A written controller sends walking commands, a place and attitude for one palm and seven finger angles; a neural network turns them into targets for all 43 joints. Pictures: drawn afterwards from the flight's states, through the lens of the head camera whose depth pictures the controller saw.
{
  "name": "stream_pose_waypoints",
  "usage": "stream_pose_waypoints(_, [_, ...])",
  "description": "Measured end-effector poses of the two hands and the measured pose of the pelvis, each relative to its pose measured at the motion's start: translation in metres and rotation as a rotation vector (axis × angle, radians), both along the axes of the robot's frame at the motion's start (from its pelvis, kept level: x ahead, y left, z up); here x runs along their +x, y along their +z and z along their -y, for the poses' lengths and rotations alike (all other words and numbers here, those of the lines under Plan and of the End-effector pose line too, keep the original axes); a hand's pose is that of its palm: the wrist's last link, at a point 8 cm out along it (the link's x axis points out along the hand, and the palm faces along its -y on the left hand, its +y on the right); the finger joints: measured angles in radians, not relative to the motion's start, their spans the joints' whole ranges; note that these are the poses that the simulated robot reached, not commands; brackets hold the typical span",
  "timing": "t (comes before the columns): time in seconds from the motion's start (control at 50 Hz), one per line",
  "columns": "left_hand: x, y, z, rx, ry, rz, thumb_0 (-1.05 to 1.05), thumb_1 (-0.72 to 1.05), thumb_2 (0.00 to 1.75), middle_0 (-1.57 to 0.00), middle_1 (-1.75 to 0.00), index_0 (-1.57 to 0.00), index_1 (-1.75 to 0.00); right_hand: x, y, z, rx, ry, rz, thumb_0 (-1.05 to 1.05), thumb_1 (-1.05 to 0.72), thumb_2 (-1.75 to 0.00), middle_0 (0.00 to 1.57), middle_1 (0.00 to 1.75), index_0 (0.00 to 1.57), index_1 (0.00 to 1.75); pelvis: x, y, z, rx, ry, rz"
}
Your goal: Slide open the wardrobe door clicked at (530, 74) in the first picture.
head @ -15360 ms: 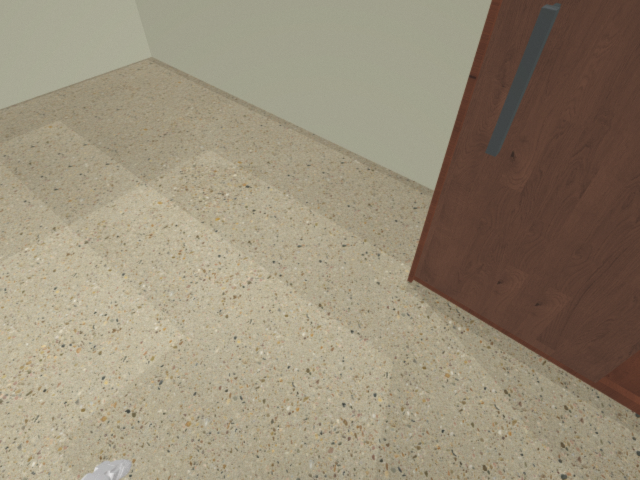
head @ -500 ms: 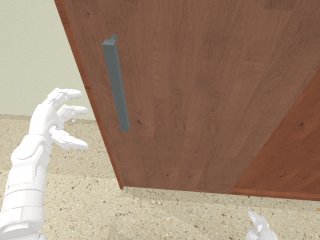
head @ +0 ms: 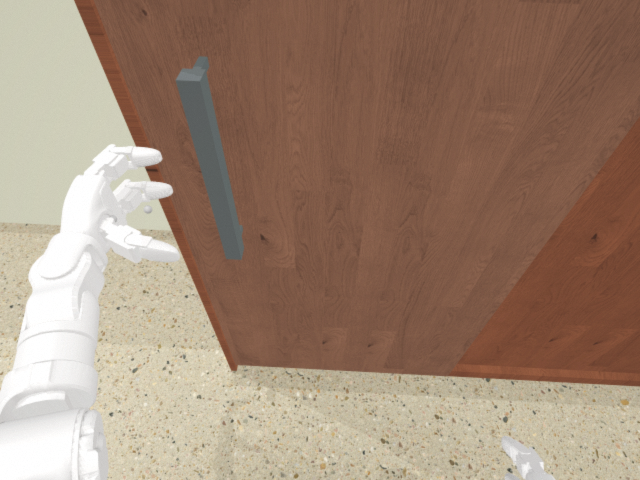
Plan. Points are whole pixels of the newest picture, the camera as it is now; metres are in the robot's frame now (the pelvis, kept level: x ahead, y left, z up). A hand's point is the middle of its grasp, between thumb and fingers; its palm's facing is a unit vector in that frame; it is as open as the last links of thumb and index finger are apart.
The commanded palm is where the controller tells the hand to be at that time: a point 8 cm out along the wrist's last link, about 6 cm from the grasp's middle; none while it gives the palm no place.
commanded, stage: move the hooked fingers beside the handle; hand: left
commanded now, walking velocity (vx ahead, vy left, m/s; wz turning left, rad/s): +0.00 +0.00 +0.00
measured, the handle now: (221, 174) +0.51 +0.16 +0.10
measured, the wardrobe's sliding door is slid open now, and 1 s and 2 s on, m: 0.00 0.00 0.00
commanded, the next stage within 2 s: feel for the door with the fingertips in 1.14 s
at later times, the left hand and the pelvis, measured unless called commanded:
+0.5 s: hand (173, 183) +0.46 +0.21 +0.12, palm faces +0.01 -1.00 -0.01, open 14.0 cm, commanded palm +0.42 +0.27 +0.12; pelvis +0.00 +0.00 -0.01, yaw -1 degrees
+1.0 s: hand (172, 192) +0.45 +0.21 +0.12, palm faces +0.01 -1.00 -0.01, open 14.0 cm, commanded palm +0.42 +0.27 +0.12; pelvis +0.00 +0.01 -0.01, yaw -1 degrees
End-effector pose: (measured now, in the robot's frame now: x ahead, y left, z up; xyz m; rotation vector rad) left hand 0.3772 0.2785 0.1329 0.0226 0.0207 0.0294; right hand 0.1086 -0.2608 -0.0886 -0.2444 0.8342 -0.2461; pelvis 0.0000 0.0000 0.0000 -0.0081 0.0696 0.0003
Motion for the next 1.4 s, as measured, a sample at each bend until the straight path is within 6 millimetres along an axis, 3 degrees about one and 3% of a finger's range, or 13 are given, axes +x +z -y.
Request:
stream_pose_waypoints(0.24, [0.030, -0.004, 0.007, -0.003, -0.002, -0.021, -0.01, -0.50, 0.30, -0.30, -1.20, -0.30, -1.20, -0.042, -0.011, 0.016, -0.008, -0.066, -0.114, 0.01, -0.91, -0.90, 0.20, 0.30, 0.20, 0.30, -0.002, -0.004, 0.004, 0.000, -0.009, -0.040])
stream_pose_waypoints(0.42, [0.053, -0.003, 0.015, -0.003, -0.022, -0.021, -0.01, -0.50, 0.30, -0.30, -1.20, -0.30, -1.20, -0.068, -0.018, 0.016, -0.006, -0.098, -0.189, 0.01, -0.91, -0.90, 0.20, 0.30, 0.20, 0.30, -0.004, -0.007, 0.003, -0.002, -0.012, -0.071])
stream_pose_waypoints(0.52, [0.056, -0.009, 0.013, -0.012, -0.011, -0.027, -0.01, -0.49, 0.30, -0.30, -1.20, -0.30, -1.20, -0.077, -0.018, 0.014, 0.003, -0.120, -0.200, 0.01, -0.91, -0.90, 0.20, 0.30, 0.20, 0.30, -0.002, -0.007, 0.001, 0.000, -0.028, -0.084])
stream_pose_waypoints(0.74, [0.039, -0.010, -0.006, 0.000, 0.005, -0.004, -0.01, -0.50, 0.30, -0.30, -1.20, -0.30, -1.20, -0.064, -0.015, 0.006, 0.003, -0.107, -0.175, 0.01, -0.91, -0.90, 0.20, 0.30, 0.20, 0.30, 0.001, -0.007, -0.005, -0.010, -0.021, -0.069])
stream_pose_waypoints(0.98, [0.047, -0.014, 0.013, -0.022, -0.025, -0.025, -0.01, -0.50, 0.30, -0.30, -1.20, -0.30, -1.20, -0.031, -0.011, -0.008, 0.004, -0.045, -0.097, 0.01, -0.91, -0.90, 0.20, 0.30, 0.20, 0.30, -0.004, -0.008, -0.012, -0.012, -0.006, -0.072])
stream_pose_waypoints(1.24, [0.043, -0.005, 0.006, 0.009, -0.006, 0.004, -0.01, -0.50, 0.30, -0.30, -1.20, -0.30, -1.20, -0.049, -0.018, -0.010, 0.033, -0.072, -0.145, 0.01, -0.91, -0.90, 0.20, 0.30, 0.20, 0.30, 0.002, -0.007, -0.010, -0.011, -0.016, -0.065])
stream_pose_waypoints(1.4, [0.036, -0.010, 0.021, -0.012, -0.037, -0.013, -0.01, -0.50, 0.30, -0.30, -1.20, -0.30, -1.20, -0.050, -0.017, -0.001, 0.021, -0.074, -0.154, 0.01, -0.91, -0.90, 0.20, 0.30, 0.20, 0.30, 0.001, -0.006, -0.007, -0.011, -0.008, -0.054])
